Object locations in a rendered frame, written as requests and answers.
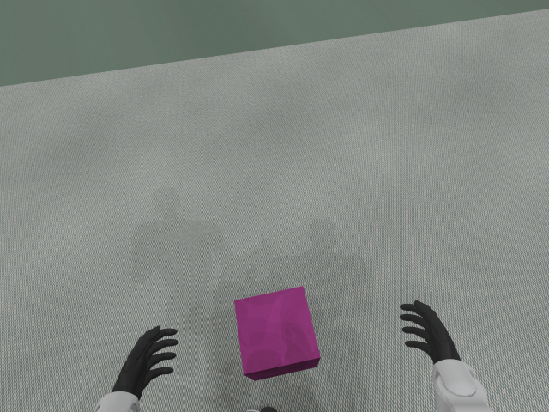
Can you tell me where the left robot forearm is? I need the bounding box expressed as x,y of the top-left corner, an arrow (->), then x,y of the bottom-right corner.
94,391 -> 140,412

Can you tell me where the left robot hand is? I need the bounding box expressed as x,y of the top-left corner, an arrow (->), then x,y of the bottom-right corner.
112,326 -> 178,401

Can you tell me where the right robot forearm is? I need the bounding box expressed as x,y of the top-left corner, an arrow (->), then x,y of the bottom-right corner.
432,359 -> 493,412

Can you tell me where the carton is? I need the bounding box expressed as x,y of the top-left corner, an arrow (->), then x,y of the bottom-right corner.
234,286 -> 321,381

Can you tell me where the right robot hand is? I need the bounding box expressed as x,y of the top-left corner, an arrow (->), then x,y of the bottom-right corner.
400,300 -> 461,364

